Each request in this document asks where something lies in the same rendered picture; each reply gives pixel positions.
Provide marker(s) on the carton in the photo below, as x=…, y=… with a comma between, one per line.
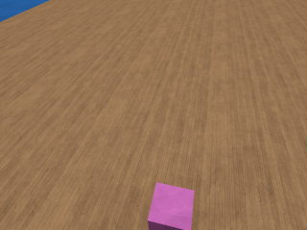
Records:
x=171, y=208

